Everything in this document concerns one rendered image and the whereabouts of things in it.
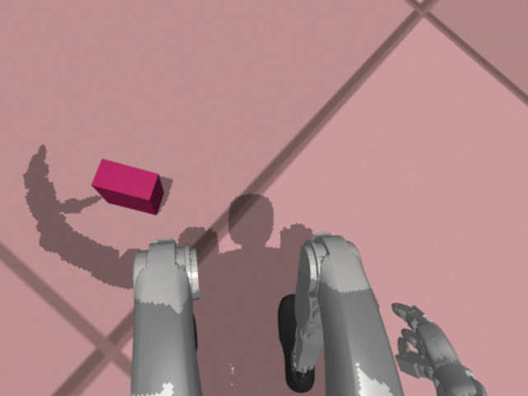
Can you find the right robot hand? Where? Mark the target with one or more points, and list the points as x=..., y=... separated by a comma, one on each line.
x=434, y=348

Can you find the right robot foot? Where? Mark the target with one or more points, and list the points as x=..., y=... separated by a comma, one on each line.
x=298, y=382

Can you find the carton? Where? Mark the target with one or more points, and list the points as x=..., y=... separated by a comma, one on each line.
x=128, y=186

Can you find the right robot arm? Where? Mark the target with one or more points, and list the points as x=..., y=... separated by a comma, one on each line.
x=456, y=380

